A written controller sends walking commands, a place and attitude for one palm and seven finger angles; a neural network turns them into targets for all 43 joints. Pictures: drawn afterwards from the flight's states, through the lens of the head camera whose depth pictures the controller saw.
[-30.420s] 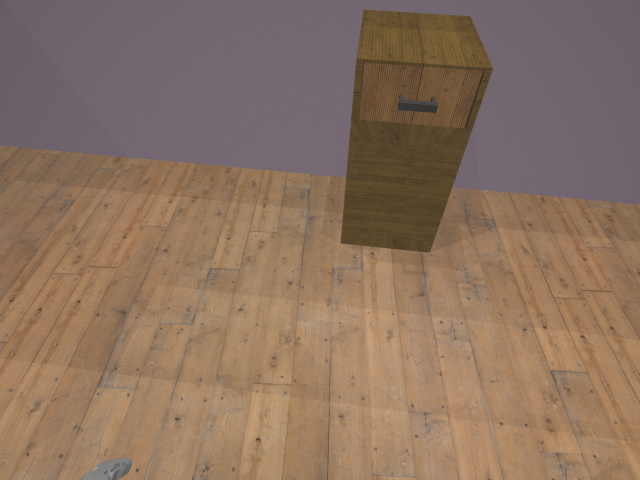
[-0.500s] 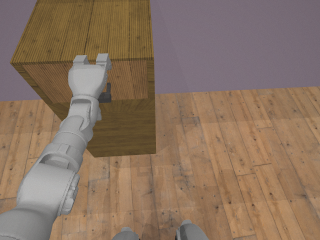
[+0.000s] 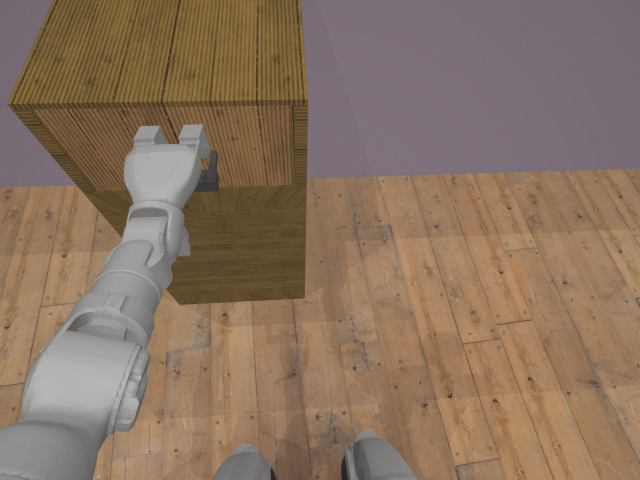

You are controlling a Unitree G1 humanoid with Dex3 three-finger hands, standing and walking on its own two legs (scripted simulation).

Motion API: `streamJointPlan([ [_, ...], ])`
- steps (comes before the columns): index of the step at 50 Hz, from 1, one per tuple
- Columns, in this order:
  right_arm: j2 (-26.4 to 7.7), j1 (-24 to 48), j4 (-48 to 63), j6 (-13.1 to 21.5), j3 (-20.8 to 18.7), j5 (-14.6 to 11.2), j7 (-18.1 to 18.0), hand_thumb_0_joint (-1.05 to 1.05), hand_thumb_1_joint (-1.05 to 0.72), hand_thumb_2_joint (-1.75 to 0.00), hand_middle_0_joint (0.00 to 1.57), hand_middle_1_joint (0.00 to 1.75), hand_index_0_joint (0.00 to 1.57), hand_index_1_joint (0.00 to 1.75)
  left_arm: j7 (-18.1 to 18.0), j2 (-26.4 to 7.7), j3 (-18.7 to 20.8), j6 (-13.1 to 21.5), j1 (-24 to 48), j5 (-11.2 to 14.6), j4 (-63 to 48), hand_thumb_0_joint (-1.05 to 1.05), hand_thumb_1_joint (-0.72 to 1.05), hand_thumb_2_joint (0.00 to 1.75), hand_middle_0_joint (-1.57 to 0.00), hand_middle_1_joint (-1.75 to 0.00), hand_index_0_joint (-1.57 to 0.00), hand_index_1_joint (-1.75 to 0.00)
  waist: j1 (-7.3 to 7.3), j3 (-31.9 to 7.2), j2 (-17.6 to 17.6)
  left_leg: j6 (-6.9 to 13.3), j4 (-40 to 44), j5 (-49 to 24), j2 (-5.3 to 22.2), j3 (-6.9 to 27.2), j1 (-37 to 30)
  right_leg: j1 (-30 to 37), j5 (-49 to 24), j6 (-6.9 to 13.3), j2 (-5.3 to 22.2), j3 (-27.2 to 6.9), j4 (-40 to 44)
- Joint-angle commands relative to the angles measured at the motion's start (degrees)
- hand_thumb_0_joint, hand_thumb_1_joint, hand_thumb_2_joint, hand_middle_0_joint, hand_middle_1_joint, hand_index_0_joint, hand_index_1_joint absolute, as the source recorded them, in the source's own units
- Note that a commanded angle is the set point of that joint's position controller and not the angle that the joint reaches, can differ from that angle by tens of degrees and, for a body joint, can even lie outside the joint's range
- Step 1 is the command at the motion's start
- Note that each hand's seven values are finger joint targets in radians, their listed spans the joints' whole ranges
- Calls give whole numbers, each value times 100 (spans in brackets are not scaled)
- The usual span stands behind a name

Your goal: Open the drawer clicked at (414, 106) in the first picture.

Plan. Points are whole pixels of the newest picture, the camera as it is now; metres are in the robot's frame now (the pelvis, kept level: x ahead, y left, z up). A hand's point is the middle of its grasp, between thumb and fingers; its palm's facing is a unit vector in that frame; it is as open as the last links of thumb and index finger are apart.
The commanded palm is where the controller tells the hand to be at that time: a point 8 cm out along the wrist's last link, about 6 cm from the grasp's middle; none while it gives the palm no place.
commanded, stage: lower the fingers behind the handle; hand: left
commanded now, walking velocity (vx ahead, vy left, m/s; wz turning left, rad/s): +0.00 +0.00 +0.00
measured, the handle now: (180, 169) +0.56 +0.17 -0.02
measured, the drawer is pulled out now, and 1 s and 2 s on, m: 0.00 0.00 0.00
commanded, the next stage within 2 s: close the thumb around the handle in 1.34 s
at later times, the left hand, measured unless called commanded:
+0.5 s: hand (180, 204) +0.49 +0.16 -0.01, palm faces +0.03 -0.05 -1.00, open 13.8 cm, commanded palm +0.47 +0.17 +0.04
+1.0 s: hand (167, 206) +0.49 +0.18 -0.02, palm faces -0.01 +0.00 -1.00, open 14.2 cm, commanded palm +0.47 +0.17 +0.01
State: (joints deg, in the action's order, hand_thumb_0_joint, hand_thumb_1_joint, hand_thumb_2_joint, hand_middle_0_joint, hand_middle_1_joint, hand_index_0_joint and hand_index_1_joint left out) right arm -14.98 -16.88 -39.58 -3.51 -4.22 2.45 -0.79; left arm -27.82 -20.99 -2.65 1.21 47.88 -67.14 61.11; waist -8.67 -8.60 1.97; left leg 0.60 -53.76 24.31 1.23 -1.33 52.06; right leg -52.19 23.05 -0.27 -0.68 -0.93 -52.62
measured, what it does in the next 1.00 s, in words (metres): stands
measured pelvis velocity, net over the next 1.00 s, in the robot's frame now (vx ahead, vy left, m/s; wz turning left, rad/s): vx -0.01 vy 0.00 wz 0.01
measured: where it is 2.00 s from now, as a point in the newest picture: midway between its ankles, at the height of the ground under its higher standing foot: outside the picture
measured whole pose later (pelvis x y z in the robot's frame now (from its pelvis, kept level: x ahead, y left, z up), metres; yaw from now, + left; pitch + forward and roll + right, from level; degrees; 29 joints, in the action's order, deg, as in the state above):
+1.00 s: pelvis -0.01 +0.00 -0.02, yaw +0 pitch +25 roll -1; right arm -14.1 -20.4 -41.5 -2.5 -3.7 2.4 -0.9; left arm -24.6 -24.3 -5.3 3.0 49.7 -65.2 61.9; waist -7.6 -10.5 2.5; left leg 0.5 -62.0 27.1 1.3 -0.2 60.4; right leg -60.0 25.9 0.0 -0.8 0.1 -60.4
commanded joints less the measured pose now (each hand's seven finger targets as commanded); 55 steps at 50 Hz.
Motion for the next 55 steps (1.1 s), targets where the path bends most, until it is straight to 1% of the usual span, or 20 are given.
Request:
streamJointPlan([
  [1, -757, -833, 261, 20, -290, 0, -9, 0, -90, -90, 20, 30, 20, 30, -475, -1669, 432, -639, 2973, 1, -1390, 0, -50, 30, -30, -120, -30, -120, 148, -3754, 377, 74, 337, -2659, -198, -22, -2225, 1812, -2398, 199, -252, 245, 474],
  [4, -780, -972, 161, 18, -351, -26, -53, 0, -90, -90, 20, 30, 20, 30, -50, -1181, -28, -681, 3308, 332, -1562, 0, -50, 30, -30, -120, -30, -120, -150, -3939, 252, 114, 369, -2847, -141, 43, -2690, 1895, -2571, 148, -261, 226, 667],
  [7, -796, -1043, 29, 32, -335, -79, -154, 0, -90, -90, 20, 30, 20, 30, 447, -830, -382, -558, 2937, 565, -1235, 0, -50, 30, -30, -120, -30, -120, -265, -3132, -29, 166, 549, -2471, -140, 53, -2573, 1773, -2344, 108, -276, 205, 950],
  [11, -780, -1038, -53, 56, -229, -103, -239, 0, -90, -90, 20, 30, 20, 30, 832, -889, -308, -119, 2114, 531, -563, 0, -50, 30, -30, -120, -30, -120, -132, -1969, -271, 186, 635, -1956, -172, 61, -1867, 1472, -1967, 167, -249, 202, 961],
  [15, -705, -989, 44, 76, -203, -68, -168, 0, -90, -90, 20, 30, 20, 30, 725, -892, -143, 327, 1605, 356, -501, 0, -50, 30, -30, -120, -30, -120, 93, -1707, 18, 143, 532, -1989, -166, 47, -1580, 1131, -1828, 252, -248, 238, 706],
  [17, -710, -950, 139, 76, -208, -35, -123, 0, -90, -90, 20, 30, 20, 30, 498, -1246, 227, 419, 1396, 257, -655, 0, -50, 30, -30, -120, -30, -120, 277, -1986, 71, 128, 414, -2079, -172, 24, -1422, 1184, -1895, 270, -249, 217, 529],
  [18, -700, -934, 169, 76, -217, -25, -99, 0, -90, -90, 20, 30, 20, 30, 355, -1215, 247, 411, 1400, 239, -696, 0, -50, 30, -30, -120, -30, -120, 269, -2040, 85, 128, 354, -2095, -177, 1, -1377, 1155, -1929, 271, -247, 215, 485],
  [19, -701, -927, 158, 89, -236, -2, -75, 0, -90, -90, 20, 30, 20, 30, 183, -1446, 479, 420, 1589, 200, -858, 0, -50, 30, -30, -120, -30, -120, 315, -2234, 105, 125, 282, -2181, -175, 8, -1312, 1204, -1999, 269, -235, 202, 378],
  [22, -717, -899, 131, 153, -288, 59, -33, 0, -90, -90, 20, 30, 20, 30, -349, -1505, 504, 302, 2190, -13, -1178, 0, -50, 30, -30, -120, -30, -120, 160, -2625, 148, 131, 70, -2140, -168, 11, -1250, 1034, -1953, 226, -234, 189, 226],
  [23, -742, -918, 71, 138, -305, 77, -10, 0, -90, -90, 20, 30, 20, 30, -504, -1663, 655, 146, 2108, -69, -1035, 0, -50, 30, -30, -120, -30, -120, 200, -2830, 144, 115, 27, -2202, -177, 17, -1284, 1061, -1968, 234, -242, 202, 159],
  [26, -745, -963, -10, 137, -325, 62, 58, 0, -90, -90, 20, 30, 20, 30, -702, -1146, 203, -367, 2521, -96, -794, 0, -50, 30, -30, -120, -30, -120, -18, -2858, 265, 80, 8, -2216, -145, 53, -1461, 780, -1844, 224, -256, 291, 169],
  [30, -795, -1009, -57, 71, -340, 20, 72, 0, -90, -90, 20, 30, 20, 30, -453, -1011, -17, -845, 2763, 91, -662, 0, -50, 30, -30, -120, -30, -120, -115, -3348, 308, 88, 31, -2373, -138, 56, -1923, 1007, -2004, 186, -260, 271, 290],
  [32, -801, -994, -20, 41, -313, -12, 9, 0, -90, -90, 20, 30, 20, 30, -141, -970, -123, -906, 2724, 277, -597, 0, -50, 30, -30, -120, -30, -120, -158, -3262, 153, 115, 101, -2255, -148, 56, -1890, 1200, -2055, 163, -262, 245, 390],
  [35, -788, -977, -19, 41, -227, -52, -84, 0, -90, -90, 20, 30, 20, 30, 294, -965, -190, -773, 2397, 431, -244, 0, -50, 30, -30, -120, -30, -120, -205, -2710, -91, 179, 142, -1906, -172, 18, -1489, 1247, -2009, 136, -236, 183, 476],
  [36, -803, -980, 3, 48, -195, -60, -106, 0, -90, -90, 20, 30, 20, 30, 416, -1057, -125, -696, 2197, 446, -125, 0, -50, 30, -30, -120, -30, -120, -150, -2497, -228, 187, 165, -1724, -184, 25, -1272, 1270, -1902, 137, -229, 177, 465],
  [40, -764, -934, 115, 139, -145, -56, -185, 0, -90, -90, 20, 30, 20, 30, 709, -1014, -192, -136, 1765, 357, -65, 0, -50, 30, -30, -120, -30, -120, -119, -2011, -307, 219, 52, -1355, -196, 1, -799, 982, -1626, 154, -197, 126, 375],
  [42, -738, -919, 169, 184, -156, -43, -178, 0, -90, -90, 20, 30, 20, 30, 725, -844, -291, 104, 1606, 300, -142, 0, -50, 30, -30, -120, -30, -120, -91, -1838, -190, 203, -47, -1277, -188, 6, -682, 680, -1469, 184, -203, 143, 277],
  [47, -749, -1042, 134, 245, -234, -6, -95, 0, -90, -90, 20, 30, 20, 30, 415, -823, -206, 328, 1702, 192, -359, 0, -50, 30, -30, -120, -30, -120, -87, -2140, -76, 176, -330, -1350, -146, 83, -622, 177, -1269, 228, -214, 207, -34],
  [50, -772, -1155, 69, 239, -274, 16, -47, 0, -90, -90, 20, 30, 20, 30, 147, -854, -178, 154, 2049, 171, -473, 0, -50, 30, -30, -120, -30, -120, -132, -2568, 46, 159, -397, -1570, -143, 125, -793, 168, -1361, 224, -222, 229, -125],
  [55, -813, -1184, -27, 158, -280, -11, 13, 0, -90, -90, 20, 30, 20, 30, -82, -841, -240, -405, 2494, 165, -329, 0, -50, 30, -30, -120, -30, -120, -197, -2866, 268, 104, -329, -1672, -119, 212, -1146, 81, -1238, 227, -240, 306, -91],
])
